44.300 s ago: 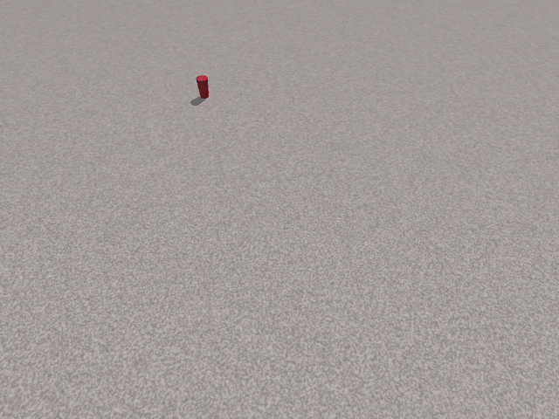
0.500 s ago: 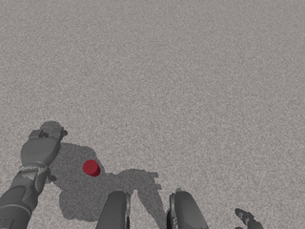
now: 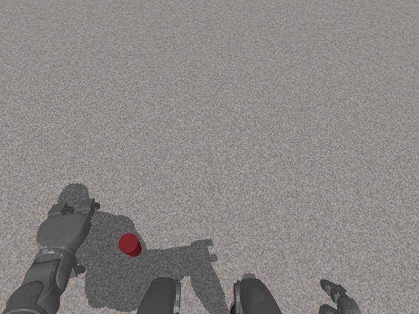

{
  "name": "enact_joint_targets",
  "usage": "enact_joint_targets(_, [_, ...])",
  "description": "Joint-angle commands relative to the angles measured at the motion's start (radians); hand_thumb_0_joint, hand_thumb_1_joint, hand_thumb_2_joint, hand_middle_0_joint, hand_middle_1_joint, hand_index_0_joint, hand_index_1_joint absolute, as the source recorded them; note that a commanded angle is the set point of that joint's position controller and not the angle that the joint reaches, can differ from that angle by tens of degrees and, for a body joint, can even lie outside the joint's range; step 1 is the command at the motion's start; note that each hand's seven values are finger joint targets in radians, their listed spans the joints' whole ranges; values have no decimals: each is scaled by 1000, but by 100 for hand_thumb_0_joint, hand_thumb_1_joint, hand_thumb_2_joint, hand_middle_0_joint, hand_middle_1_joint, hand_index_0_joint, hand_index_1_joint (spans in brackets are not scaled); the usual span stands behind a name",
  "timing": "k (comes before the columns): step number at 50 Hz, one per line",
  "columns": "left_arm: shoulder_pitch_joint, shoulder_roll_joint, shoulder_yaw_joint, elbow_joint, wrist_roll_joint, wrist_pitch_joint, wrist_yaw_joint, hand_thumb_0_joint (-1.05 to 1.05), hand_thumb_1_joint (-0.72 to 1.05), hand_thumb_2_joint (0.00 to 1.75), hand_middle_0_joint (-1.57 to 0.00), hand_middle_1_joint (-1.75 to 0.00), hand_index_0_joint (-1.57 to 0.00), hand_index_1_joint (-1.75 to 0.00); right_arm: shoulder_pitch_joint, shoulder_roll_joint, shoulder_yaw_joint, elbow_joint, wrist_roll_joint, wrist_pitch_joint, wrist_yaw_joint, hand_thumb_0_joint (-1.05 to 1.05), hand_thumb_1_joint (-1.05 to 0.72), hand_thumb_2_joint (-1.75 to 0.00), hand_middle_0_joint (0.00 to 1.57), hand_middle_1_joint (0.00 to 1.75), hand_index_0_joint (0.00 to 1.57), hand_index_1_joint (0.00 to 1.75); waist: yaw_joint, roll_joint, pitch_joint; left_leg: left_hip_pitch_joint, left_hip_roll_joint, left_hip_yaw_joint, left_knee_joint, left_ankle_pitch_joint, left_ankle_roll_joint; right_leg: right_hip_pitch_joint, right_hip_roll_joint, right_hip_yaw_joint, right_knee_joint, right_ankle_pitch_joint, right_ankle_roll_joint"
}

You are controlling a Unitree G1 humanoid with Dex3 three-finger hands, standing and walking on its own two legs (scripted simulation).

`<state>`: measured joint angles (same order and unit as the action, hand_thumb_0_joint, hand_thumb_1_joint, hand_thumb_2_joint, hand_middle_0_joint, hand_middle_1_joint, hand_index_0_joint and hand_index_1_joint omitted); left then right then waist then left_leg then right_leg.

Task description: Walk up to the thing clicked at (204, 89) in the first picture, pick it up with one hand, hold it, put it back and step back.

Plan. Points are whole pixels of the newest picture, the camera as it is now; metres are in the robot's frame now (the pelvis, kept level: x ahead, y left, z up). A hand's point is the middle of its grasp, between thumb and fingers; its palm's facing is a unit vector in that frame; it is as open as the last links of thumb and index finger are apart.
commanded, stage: go down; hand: left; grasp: from above
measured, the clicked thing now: (131, 246) +0.37 +0.28 -0.60
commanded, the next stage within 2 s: home in 0.06 s
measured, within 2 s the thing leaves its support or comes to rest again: neither
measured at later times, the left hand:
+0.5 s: hand (80, 284) +0.19 +0.22 -0.04, palm faces -0.35 -0.41 -0.84, open 12.0 cm
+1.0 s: hand (80, 286) +0.18 +0.22 -0.03, palm faces -0.34 -0.45 -0.83, open 11.7 cm
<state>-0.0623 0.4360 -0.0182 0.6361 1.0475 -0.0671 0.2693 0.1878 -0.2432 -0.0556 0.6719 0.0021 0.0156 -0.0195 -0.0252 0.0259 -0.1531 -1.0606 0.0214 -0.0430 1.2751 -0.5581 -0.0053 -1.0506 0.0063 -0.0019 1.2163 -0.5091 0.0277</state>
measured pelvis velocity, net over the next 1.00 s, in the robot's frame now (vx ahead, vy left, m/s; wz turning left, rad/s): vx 0.02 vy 0.00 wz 0.01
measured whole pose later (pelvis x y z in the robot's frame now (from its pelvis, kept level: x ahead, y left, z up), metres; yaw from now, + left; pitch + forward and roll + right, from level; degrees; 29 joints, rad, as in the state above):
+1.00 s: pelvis +0.02 +0.00 +0.04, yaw +0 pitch +12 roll -1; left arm 0.39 0.33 -0.09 0.13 0.74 0.11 0.17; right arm 0.23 -0.23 -0.05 0.56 0.03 -0.09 -0.04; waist -0.01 0.04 -0.12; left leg -0.76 0.01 -0.02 1.06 -0.50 -0.01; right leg -0.76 0.00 0.01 1.03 -0.47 0.02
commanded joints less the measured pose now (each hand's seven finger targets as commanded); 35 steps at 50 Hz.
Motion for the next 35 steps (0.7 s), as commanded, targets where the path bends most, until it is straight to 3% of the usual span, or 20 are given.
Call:
enact_joint_targets(1, [-14,123,40,-289,-65,33,41,0,14,64,-16,-31,-16,-32,19,-162,-64,-116,0,-48,-13,0,-90,-90,20,30,20,30,23,93,-362,366,-25,4,-256,275,-1,220,35,-29,-193,197,-50])
enact_joint_targets(2, [36,115,39,-338,-97,48,34,0,22,66,-16,-30,-16,-30,14,-161,-65,-128,3,-50,-14,0,-90,-90,20,30,20,30,33,90,-378,397,-25,1,-270,306,-3,258,38,-34,-202,224,-48])
enact_joint_targets(3, [95,104,31,-369,-127,65,28,0,14,74,-24,-38,-24,-38,9,-161,-65,-137,6,-50,-15,0,-91,-90,20,30,20,30,30,69,-375,407,-27,-1,-278,324,-4,285,40,-38,-218,244,-44])
enact_joint_targets(4, [112,124,47,-377,-147,82,22,0,6,82,-19,-46,-18,-46,7,-162,-61,-142,10,-46,-17,0,-89,-89,20,30,20,30,29,52,-352,405,-30,6,-283,327,-2,304,38,-36,-236,254,-41])
enact_joint_targets(5, [110,125,46,-382,-153,94,17,0,14,74,-17,-38,-17,-38,0,-157,-58,-146,14,-44,-21,0,-90,-90,20,30,20,30,16,30,-319,383,-32,12,-284,325,2,315,41,-34,-247,261,-39])
enact_joint_targets(7, [125,125,44,-389,-171,113,5,0,-2,86,-23,-54,-22,-54,-6,-146,-46,-154,18,-41,-26,0,-89,-89,20,30,20,30,3,-14,-274,341,-35,22,-282,310,12,340,39,-30,-274,265,-37])
enact_joint_targets(10, [151,105,30,-418,-185,122,-7,0,6,72,-17,-46,-17,-46,-14,-131,-37,-177,23,-42,-32,0,-90,-90,20,30,20,30,-3,-30,-219,335,-41,31,-308,262,21,357,31,-21,-313,229,-34])
enact_joint_targets(11, [195,83,22,-430,-196,125,-12,0,-2,80,-25,-54,-25,-54,-14,-128,-35,-187,25,-44,-32,0,-91,-90,20,30,20,30,6,-23,-200,347,-43,32,-326,249,21,366,29,-19,-326,212,-35])
enact_joint_targets(12, [192,83,26,-434,-203,127,-15,0,6,72,-17,-46,-17,-46,-14,-130,-35,-186,23,-48,-33,0,-90,-90,20,30,20,30,3,-14,-183,352,-41,30,-338,239,18,359,28,-19,-331,195,-37])
enact_joint_targets(15, [252,62,12,-488,-232,127,-27,0,-2,78,-25,-54,-25,-54,-14,-124,-35,-206,22,-60,-34,0,-91,-89,20,30,20,30,6,7,-169,387,-42,30,-365,252,15,381,26,-17,-351,202,-37])
enact_joint_targets(16, [251,54,1,-509,-236,126,-31,0,6,71,-17,-46,-17,-46,-13,-125,-34,-213,23,-65,-34,0,-90,-90,20,30,20,30,-1,14,-158,396,-43,33,-372,248,14,375,25,-14,-355,201,-38])
enact_joint_targets(19, [300,51,3,-538,-255,123,-38,0,-2,78,-25,-54,-25,-54,-18,-118,-33,-217,21,-78,-33,0,-90,-89,20,30,20,30,4,21,-145,407,-41,30,-381,269,10,383,23,-19,-359,210,-38])
enact_joint_targets(22, [319,50,9,-562,-250,125,-35,0,6,77,-18,-46,-18,-46,-17,-119,-36,-235,23,-86,-34,0,-90,-90,20,30,20,30,0,10,-145,422,-43,35,-382,262,13,393,22,-14,-371,211,-37])
enact_joint_targets(23, [341,34,-3,-572,-256,127,-35,0,-2,79,-26,-54,-26,-54,-22,-112,-33,-235,21,-90,-32,0,-90,-89,20,30,20,30,0,5,-140,413,-44,34,-379,263,14,393,21,-16,-370,212,-37])
enact_joint_targets(28, [361,38,11,-603,-269,132,-34,0,6,88,-20,-46,-20,-46,-29,-118,-39,-248,24,-104,-31,0,-90,-90,20,30,20,30,8,18,-118,421,-44,35,-397,239,10,387,20,-16,-374,186,-38])
enact_joint_targets(29, [383,29,5,-602,-269,135,-37,0,-2,80,-28,-54,-28,-54,-28,-116,-38,-253,24,-107,-31,0,-89,-89,20,30,20,30,4,10,-131,424,-43,32,-393,244,11,393,22,-17,-374,189,-39])
enact_joint_targets(32, [405,33,10,-624,-271,143,-39,0,6,88,-21,-46,-20,-46,-29,-118,-41,-256,25,-114,-32,0,-90,-90,20,30,20,30,14,-4,-142,425,-47,37,-385,264,13,410,21,-12,-374,211,-38])
enact_joint_targets(33, [392,36,11,-638,-274,143,-39,0,-2,80,-29,-54,-28,-54,-32,-116,-41,-260,25,-117,-33,0,-89,-89,20,30,20,30,9,-10,-149,429,-46,37,-385,268,14,415,22,-12,-374,215,-36])
enact_joint_targets(34, [380,37,6,-640,-273,145,-41,0,6,87,-21,-46,-20,-46,-31,-117,-41,-259,26,-119,-34,0,-90,-90,20,30,20,30,8,-12,-141,421,-48,40,-383,262,15,407,22,-11,-376,210,-36])
enact_joint_targets(35, [396,22,0,-640,-281,147,-42,0,-2,79,-29,-54,-28,-54,-33,-114,-39,-260,25,-123,-34,0,-89,-89,20,30,20,30,5,-11,-122,417,-46,37,-391,246,13,397,23,-14,-375,194,-37])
